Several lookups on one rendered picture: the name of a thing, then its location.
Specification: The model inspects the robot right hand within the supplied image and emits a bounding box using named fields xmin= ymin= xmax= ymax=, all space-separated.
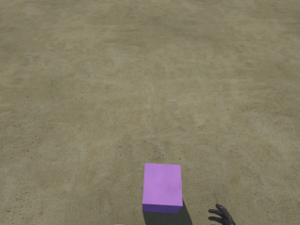
xmin=208 ymin=204 xmax=236 ymax=225

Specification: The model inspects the carton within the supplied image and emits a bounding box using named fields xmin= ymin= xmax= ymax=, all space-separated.
xmin=142 ymin=163 xmax=183 ymax=214

